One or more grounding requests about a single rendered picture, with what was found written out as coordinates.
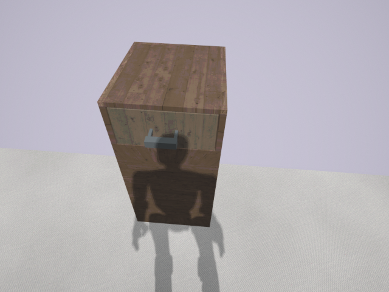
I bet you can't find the handle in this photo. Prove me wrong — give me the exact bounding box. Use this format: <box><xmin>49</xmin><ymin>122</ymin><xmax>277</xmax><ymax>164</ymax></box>
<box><xmin>144</xmin><ymin>128</ymin><xmax>178</xmax><ymax>150</ymax></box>

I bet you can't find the cabinet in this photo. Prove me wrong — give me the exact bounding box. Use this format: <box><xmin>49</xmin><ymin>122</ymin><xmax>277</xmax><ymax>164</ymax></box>
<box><xmin>97</xmin><ymin>42</ymin><xmax>227</xmax><ymax>227</ymax></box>

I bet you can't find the drawer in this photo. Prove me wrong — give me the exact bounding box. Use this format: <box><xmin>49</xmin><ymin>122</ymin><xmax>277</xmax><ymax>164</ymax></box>
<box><xmin>107</xmin><ymin>107</ymin><xmax>219</xmax><ymax>150</ymax></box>

